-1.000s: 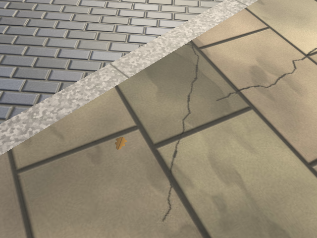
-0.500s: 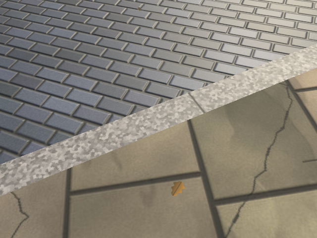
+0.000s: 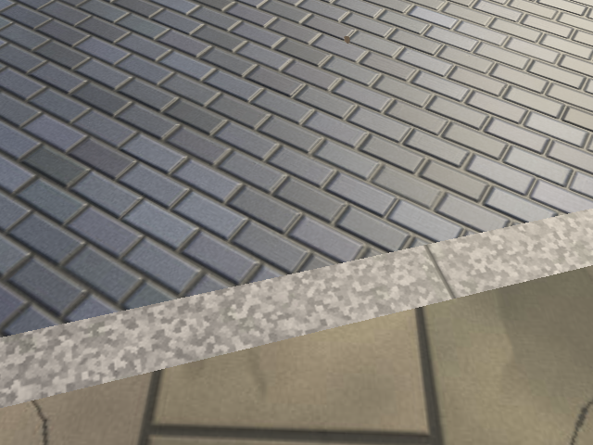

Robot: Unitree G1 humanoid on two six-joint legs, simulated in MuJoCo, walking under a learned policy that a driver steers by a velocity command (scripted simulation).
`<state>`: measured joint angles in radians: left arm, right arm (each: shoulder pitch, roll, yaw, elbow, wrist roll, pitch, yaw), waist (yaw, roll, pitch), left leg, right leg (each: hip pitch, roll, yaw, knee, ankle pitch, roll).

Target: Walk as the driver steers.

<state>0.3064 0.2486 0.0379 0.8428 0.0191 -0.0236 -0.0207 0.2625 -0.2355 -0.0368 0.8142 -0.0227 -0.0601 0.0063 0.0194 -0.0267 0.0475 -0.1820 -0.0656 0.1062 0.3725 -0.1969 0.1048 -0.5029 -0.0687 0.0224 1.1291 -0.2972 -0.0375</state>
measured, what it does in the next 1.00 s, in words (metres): walks ahead, turning right: right foot, then left foot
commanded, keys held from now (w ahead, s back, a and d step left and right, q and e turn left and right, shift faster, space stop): w+e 0.36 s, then e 0.42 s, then no key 0.22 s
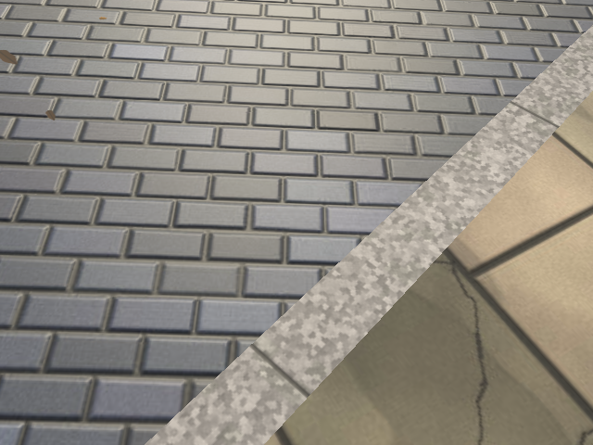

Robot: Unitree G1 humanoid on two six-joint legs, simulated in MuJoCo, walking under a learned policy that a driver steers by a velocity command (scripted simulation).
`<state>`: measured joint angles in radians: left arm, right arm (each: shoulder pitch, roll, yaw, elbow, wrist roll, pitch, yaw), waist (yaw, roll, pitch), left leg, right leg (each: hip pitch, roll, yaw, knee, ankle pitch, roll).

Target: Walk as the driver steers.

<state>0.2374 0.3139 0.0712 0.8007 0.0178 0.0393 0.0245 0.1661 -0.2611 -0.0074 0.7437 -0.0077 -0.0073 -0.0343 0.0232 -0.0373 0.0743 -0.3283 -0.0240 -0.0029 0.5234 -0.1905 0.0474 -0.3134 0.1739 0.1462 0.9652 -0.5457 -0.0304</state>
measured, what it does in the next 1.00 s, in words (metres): walks ahead: right foot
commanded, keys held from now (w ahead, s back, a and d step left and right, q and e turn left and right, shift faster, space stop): no key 0.58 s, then w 0.42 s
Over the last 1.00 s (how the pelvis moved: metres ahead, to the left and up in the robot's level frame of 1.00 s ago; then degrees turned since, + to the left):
0.40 -0.07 -0.01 -32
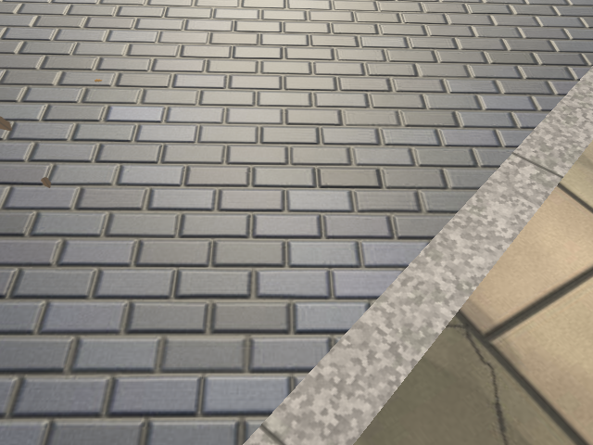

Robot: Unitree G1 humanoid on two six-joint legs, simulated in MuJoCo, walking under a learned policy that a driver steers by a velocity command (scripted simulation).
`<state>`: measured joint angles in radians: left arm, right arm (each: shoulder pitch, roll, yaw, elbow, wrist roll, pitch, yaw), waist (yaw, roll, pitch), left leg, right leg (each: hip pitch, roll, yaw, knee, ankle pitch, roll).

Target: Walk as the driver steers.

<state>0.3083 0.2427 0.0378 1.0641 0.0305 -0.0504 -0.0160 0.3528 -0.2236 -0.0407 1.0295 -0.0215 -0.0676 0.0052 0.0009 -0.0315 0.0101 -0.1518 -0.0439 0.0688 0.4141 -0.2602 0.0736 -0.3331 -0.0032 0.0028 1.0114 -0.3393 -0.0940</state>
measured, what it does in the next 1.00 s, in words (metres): walks ahead, turning left: right foot, then left foot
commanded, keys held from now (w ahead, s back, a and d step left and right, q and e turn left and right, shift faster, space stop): w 0.32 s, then w+q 0.68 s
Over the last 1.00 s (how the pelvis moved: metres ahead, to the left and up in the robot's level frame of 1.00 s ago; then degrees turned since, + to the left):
0.12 0.04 0.01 0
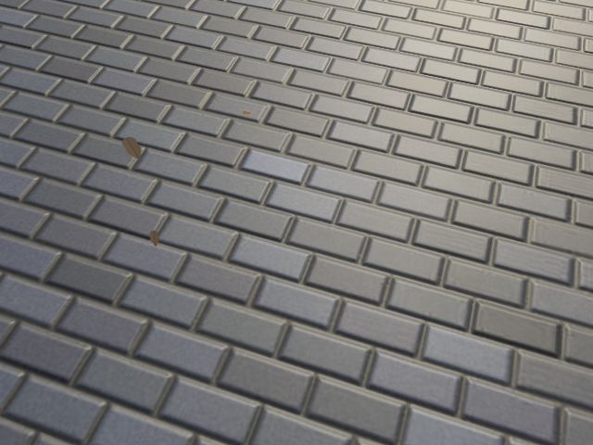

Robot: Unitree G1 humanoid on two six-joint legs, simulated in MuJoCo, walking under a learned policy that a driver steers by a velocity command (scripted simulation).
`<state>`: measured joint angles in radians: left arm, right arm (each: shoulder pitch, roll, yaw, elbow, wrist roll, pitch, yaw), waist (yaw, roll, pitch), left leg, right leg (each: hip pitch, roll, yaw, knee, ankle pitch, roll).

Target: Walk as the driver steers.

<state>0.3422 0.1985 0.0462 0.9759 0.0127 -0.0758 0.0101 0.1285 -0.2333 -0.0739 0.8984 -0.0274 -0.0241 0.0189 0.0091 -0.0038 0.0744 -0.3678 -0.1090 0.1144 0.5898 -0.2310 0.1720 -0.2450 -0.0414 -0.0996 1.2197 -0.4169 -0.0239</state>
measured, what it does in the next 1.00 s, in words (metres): walks ahead, turning left: right foot, then left foot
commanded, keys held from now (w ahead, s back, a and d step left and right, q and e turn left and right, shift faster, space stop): w+q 0.02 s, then q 0.26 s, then no key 0.66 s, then e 0.06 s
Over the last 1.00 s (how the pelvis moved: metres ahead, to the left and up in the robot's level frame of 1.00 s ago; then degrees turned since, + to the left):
0.54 0.04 -0.02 20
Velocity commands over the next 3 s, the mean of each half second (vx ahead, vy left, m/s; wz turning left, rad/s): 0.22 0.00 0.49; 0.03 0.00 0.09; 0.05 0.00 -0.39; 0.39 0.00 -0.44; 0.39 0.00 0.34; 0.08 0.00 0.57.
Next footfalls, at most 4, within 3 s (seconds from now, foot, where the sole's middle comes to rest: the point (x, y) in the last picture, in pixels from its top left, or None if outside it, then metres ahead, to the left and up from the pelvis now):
0.40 right None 0.36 -0.08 -0.76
0.78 left None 0.21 0.09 -0.76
1.56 left None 0.29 0.10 -0.76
2.00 right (398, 411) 0.53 -0.19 -0.76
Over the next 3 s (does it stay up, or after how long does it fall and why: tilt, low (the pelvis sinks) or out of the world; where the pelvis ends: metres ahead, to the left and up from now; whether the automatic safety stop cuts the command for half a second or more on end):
stays up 0.75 -0.14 0.02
